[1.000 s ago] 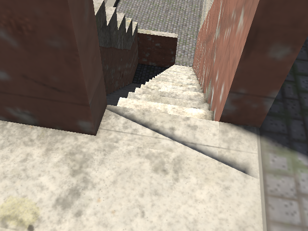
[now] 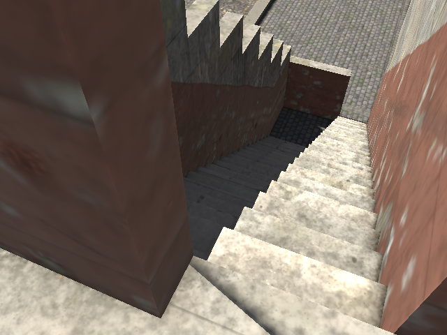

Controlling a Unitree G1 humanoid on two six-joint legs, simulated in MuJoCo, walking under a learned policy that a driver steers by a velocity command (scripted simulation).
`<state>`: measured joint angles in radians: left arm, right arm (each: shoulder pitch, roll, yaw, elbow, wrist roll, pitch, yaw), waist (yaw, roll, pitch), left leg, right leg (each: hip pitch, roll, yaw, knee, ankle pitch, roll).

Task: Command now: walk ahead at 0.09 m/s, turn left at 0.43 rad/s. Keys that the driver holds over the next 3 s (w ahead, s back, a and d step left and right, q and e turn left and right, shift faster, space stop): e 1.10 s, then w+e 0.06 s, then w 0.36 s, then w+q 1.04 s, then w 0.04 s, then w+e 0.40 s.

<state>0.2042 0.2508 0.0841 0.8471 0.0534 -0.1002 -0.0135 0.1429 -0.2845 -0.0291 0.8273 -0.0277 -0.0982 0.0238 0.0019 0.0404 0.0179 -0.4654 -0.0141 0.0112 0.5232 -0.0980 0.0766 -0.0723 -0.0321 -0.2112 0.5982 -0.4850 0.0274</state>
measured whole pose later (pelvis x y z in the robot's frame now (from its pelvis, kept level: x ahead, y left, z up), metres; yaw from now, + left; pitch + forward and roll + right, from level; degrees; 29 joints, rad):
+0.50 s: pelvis +0.07 -0.05 +0.00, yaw -7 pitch +0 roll +2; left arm 0.31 0.25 0.04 0.84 -0.04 -0.01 -0.06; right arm 0.12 -0.27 -0.07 0.75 0.04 -0.02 0.00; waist 0.03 0.01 0.04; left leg -0.29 0.07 0.12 0.52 -0.22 -0.02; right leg -0.37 -0.09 -0.05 0.69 -0.21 0.05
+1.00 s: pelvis +0.07 -0.05 +0.01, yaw -24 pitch +5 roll +1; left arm 0.20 0.25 0.06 0.67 0.02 -0.10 -0.01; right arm 0.27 -0.30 -0.04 0.79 0.01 -0.06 -0.03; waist 0.02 0.00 -0.04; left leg -0.28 -0.02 0.01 0.50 -0.28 -0.02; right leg -0.43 0.07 0.20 0.51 -0.18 -0.02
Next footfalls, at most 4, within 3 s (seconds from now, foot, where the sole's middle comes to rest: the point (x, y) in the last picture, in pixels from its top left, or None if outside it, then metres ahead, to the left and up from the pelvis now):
0.50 right None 0.11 -0.19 -0.76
1.00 left None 0.12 0.06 -0.76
1.56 right None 0.21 -0.29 -0.76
2.32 left None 0.47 -0.03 -0.76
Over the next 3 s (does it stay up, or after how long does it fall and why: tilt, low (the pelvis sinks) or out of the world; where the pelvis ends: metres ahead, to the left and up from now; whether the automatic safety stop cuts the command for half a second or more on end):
stays up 0.61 -0.12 -0.11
